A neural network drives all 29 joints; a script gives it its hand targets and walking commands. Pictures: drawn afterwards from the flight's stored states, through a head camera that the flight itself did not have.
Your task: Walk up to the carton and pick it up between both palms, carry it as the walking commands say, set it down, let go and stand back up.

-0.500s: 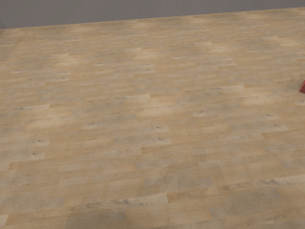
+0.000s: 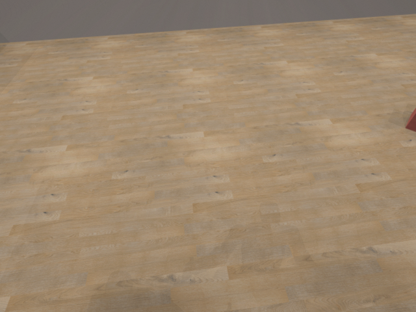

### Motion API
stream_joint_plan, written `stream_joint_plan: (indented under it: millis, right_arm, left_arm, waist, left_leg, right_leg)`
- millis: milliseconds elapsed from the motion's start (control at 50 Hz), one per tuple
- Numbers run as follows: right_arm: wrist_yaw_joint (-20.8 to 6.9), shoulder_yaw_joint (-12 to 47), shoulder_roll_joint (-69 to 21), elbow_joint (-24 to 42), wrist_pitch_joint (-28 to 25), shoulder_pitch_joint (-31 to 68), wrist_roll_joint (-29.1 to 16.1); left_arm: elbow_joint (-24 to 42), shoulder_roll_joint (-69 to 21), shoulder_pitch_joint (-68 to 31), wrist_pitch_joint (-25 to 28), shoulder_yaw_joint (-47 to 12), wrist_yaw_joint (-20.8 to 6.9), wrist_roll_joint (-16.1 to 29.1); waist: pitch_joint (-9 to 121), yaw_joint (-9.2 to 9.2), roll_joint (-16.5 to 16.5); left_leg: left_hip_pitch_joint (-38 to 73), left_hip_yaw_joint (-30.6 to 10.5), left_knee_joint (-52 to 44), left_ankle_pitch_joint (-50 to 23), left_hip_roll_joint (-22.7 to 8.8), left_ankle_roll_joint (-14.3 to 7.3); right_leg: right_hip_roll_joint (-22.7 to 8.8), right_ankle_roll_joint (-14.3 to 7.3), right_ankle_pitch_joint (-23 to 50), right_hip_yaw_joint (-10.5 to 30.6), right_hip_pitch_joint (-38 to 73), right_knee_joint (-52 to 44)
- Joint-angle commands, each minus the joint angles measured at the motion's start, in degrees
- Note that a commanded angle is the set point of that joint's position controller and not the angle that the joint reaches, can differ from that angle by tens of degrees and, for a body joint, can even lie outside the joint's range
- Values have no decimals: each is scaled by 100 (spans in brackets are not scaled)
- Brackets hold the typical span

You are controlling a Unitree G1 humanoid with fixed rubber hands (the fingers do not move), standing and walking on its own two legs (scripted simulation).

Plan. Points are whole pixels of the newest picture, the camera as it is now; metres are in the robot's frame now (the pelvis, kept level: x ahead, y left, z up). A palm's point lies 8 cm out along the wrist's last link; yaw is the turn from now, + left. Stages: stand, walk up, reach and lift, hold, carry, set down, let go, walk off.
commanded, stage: walk up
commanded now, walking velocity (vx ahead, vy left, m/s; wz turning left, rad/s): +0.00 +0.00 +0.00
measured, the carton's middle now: out of the picture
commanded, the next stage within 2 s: none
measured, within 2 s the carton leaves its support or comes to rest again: neither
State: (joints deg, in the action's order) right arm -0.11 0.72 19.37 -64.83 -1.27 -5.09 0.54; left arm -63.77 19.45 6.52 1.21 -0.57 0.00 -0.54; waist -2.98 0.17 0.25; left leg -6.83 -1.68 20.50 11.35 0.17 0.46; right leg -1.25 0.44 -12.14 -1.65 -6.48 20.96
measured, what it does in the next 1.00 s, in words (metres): steps to the right, turning right: left foot, then right foot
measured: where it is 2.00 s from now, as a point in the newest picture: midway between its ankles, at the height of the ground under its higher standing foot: (335, 256)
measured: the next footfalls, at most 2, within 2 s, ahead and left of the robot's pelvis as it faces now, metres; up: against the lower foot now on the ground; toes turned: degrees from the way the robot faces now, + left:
left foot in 0.48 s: +0.04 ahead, +0.10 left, +0.00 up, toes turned -6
right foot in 0.82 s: +0.16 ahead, -0.35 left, +0.00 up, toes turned -33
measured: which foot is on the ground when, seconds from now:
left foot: down 0.00-0.24, up 0.26-0.46, down 0.48-0.86, up 0.88-1.00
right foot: down 0.00-0.48, up 0.50-0.80, down 0.82-1.00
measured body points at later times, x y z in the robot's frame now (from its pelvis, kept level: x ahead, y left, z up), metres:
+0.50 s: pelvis +0.00 -0.02 -0.02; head +0.04 -0.03 +0.43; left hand +0.10 +0.21 -0.17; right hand +0.00 -0.30 -0.16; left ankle +0.00 +0.10 -0.75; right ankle -0.01 -0.11 -0.74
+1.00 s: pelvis +0.14 -0.21 -0.02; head +0.18 -0.24 +0.43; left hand +0.37 -0.07 -0.16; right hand +0.01 -0.42 -0.17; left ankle +0.16 -0.02 -0.65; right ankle +0.12 -0.33 -0.75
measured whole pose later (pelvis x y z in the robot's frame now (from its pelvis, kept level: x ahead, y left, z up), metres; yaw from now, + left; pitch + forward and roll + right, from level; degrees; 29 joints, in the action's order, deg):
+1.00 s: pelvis +0.14 -0.21 -0.02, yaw -30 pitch +1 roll +0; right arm -1.1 -2.9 12.3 -55.6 -2.1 -18.1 2.7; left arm -53.1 11.1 7.0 2.9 2.2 -1.6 -1.3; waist -5.4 -3.3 -1.4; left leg -26.3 1.6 71.1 21.2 -10.7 0.9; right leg -0.9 -0.7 -14.3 -2.7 -21.8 35.1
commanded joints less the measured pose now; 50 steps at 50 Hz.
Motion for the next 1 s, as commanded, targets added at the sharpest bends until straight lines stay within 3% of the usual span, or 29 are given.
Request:
stream_joint_plan:
  millis: [0, 40, 60, 80, 100, 160, 200, 220, 240, 260, 300, 340, 360, 380, 420, 440, 460, 480, 500, 540, 620, 760, 800, 820, 840, 860, 880, 940, 980]
  right_arm:
    - [68, -210, 1197, 327, -104, 279, 6]
    - [87, -239, 1248, 299, -109, 281, -6]
    - [344, -448, 1185, 40, 191, -1525, 57]
    - [348, -520, 1328, 434, 280, -596, 122]
    - [313, -440, 1053, 648, 327, -392, 110]
    - [283, -414, 855, 1025, 370, -7, 109]
    - [247, -450, 913, 1118, 368, 185, 165]
    - [233, -442, 817, 1214, 394, 302, 135]
    - [227, -379, 402, 1496, 394, 645, 95]
    - [267, -326, 188, 1670, 415, 896, 130]
    - [241, -385, 267, 1594, 356, 396, 114]
    - [180, -395, 338, 1495, 279, 136, 64]
    - [178, -417, 444, 1402, 234, -201, 4]
    - [241, -549, 681, 1133, 260, -943, -36]
    - [395, -664, 465, 912, 237, -1542, -107]
    - [477, -700, 410, 659, 190, -2322, -126]
    - [526, -712, 642, 436, 118, -2939, -52]
    - [626, -738, 1175, 507, 63, -2775, 132]
    - [623, -674, 1011, 608, 62, -2405, 78]
    - [499, -633, 638, 737, -76, -1811, 74]
    - [243, -601, 359, 760, -295, -1806, 79]
    - [125, -655, 644, 591, -256, -2394, 98]
    - [76, -687, 730, 623, -207, -2303, 57]
    - [24, -666, 609, 712, -202, -2247, 53]
    - [-39, -528, 105, 1103, -274, -1847, 88]
    - [-95, -438, -207, 1384, -298, -1605, 172]
    - [-70, -459, -123, 1544, -302, -1238, 242]
    - [-72, -483, -151, 1423, -281, -1509, 228]
    - [-109, -455, -251, 1242, -178, -1735, 212]
  left_arm:
    - [347, 1233, -270, 92, 238, 60, 2]
    - [309, 1207, -229, 101, 232, 53, 5]
    - [550, 1065, -475, -220, 513, -288, -133]
    - [646, 481, -210, -276, 440, -204, 36]
    - [822, 555, -148, -287, 472, -149, 75]
    - [879, 529, 372, -356, 542, -133, 58]
    - [1000, 416, 332, -412, 531, -181, -29]
    - [1001, 576, 432, -399, 581, -174, -70]
    - [981, 1063, 830, -348, 674, -139, -92]
    - [877, 1240, 1310, -315, 715, -70, -76]
    - [1077, 965, 820, -324, 651, 58, -54]
    - [1190, 675, 355, -343, 591, 97, -47]
    - [1303, 654, 396, -347, 608, -3, -111]
    - [1491, 754, 51, -400, 656, -260, -223]
    - [1591, 530, -583, -455, 611, -429, -225]
    - [1613, 400, -614, -444, 583, -409, -215]
    - [1709, -34, -520, -359, 506, -362, -256]
    - [2075, -349, -735, -244, 407, -366, -281]
    - [2205, -17, -1064, -290, 499, -458, -383]
    - [1963, -11, -648, -290, 536, -636, -267]
    - [1912, -236, -769, -317, 475, -754, -114]
    - [1775, -301, -1090, -193, 436, -726, -72]
    - [1453, -91, -215, -97, 518, -586, -56]
    - [1082, 228, 758, -38, 615, -463, -84]
    - [828, 1057, 1985, 8, 790, -308, -161]
    - [690, 1462, 2603, 42, 871, -181, -89]
    - [763, 1338, 2458, 91, 824, -143, -77]
    - [1127, 414, 993, 215, 628, -48, -66]
    - [1289, 198, 636, 287, 559, -46, -59]
  waist:
    - [468, -2, -106]
    - [398, -12, 7]
    - [478, -589, 517]
    - [23, -251, -799]
    - [206, -116, -1144]
    - [412, 28, -1032]
    - [102, 154, -1082]
    - [-77, 241, -415]
    - [-5, 549, 1188]
    - [60, 765, 1602]
    - [356, 354, 840]
    - [463, 190, 902]
    - [913, 193, 1122]
    - [1090, -75, 1535]
    - [375, -573, 797]
    - [387, -952, 336]
    - [258, -1087, -787]
    - [155, -857, -1205]
    - [-292, -714, -81]
    - [-499, -222, -461]
    - [-816, -194, -1065]
    - [-457, -383, -1098]
    - [165, 79, -919]
    - [721, 554, -608]
    - [1231, 1256, 1197]
    - [1720, 1192, 1989]
    - [1594, 1052, 1152]
    - [730, 173, 675]
    - [697, -107, 682]
  left_leg:
    - [30, -438, -323, -1037, -673, -181]
    - [-73, -479, -367, -930, -676, -175]
    - [876, -1349, -95, 1457, -1645, -414]
    - [194, -785, 165, -1233, -1939, -478]
    - [-269, -247, 498, -2054, -1631, -546]
    - [-1078, -275, 603, -702, -1981, -677]
    - [-1416, -282, 757, 80, -1912, -541]
    - [-1681, 141, 1420, 836, -1486, -273]
    - [-2304, 985, 3043, 1644, -337, 112]
    - [-2674, 465, 4315, 2717, -61, 183]
    - [-2189, 37, 4265, 2173, -348, 168]
    - [-2009, 54, 3935, 1711, -366, 189]
    - [-1738, 304, 3400, 1878, -367, 188]
    - [-869, 597, 2629, 2150, -382, 170]
    - [890, 1260, 1305, 1582, -147, 299]
    - [2085, 1048, 173, 1122, -342, 238]
    - [2969, -640, -665, 1669, -1732, 33]
    - [2621, -2994, -1399, 2689, -3890, -724]
    - [1334, -2988, -1522, 3204, -3945, -966]
    - [649, -1623, -1268, 2363, -3136, -691]
    - [-139, 429, -1351, 910, -2305, -332]
    - [359, 1494, -579, -1428, -2094, -180]
    - [338, 1793, 956, -2837, -1936, -164]
    - [-506, 1888, 2386, -2718, -1655, 5]
    - [-2539, 1949, 4773, -468, -846, 311]
    - [-3508, 862, 6004, 2157, -464, 213]
    - [-3681, 132, 6363, 2027, -876, -45]
    - [-3210, 48, 5232, 888, -1268, -73]
    - [-2468, 228, 4679, 661, -1182, 84]
  right_leg:
    - [-659, -191, 711, 547, 48, -382]
    - [-641, -190, 628, 487, 57, -411]
    - [13, -126, -1234, -72, -1294, 913]
    - [-110, -37, 664, 230, -1686, 1335]
    - [-152, -84, 715, 164, -1212, 1924]
    - [-125, -242, -760, 255, -864, 2387]
    - [-86, -253, -703, 147, -687, 1902]
    - [-466, -413, -353, 672, -595, 1032]
    - [-1589, -1005, 454, 2486, -326, -222]
    - [-2262, -1455, 1618, 3805, -316, -669]
    - [-1721, -1303, 1421, 3050, -535, -531]
    - [-1202, -1179, 1693, 2464, -236, -237]
    - [-857, -1142, 185, 2155, -30, -325]
    - [-645, -1057, -2220, 2216, -831, -730]
    - [-234, -836, -2404, 1874, -2540, -259]
    - [-76, -658, -2682, 1637, -3394, 502]
    - [342, -527, -2393, 1061, -4532, 2292]
    - [71, -58, -1632, 520, -5440, 3713]
    - [-639, 105, -1153, 896, -4993, 4260]
    - [-710, 209, -589, 963, -4367, 4668]
    - [-718, 234, 183, 429, -3482, 4089]
    - [-190, -79, -470, -722, -2122, 1693]
    - [203, -180, -483, -1051, -936, 1106]
    - [352, -386, -620, -949, 517, 996]
    - [-1050, -918, -2099, 1400, 1795, 273]
    - [-2369, -1211, -2269, 3766, 2017, -698]
    - [-2283, -1077, -2145, 3782, 1712, -669]
    - [-1551, -974, -777, 2360, 212, -549]
    - [-1436, -996, -8, 1626, -437, -639]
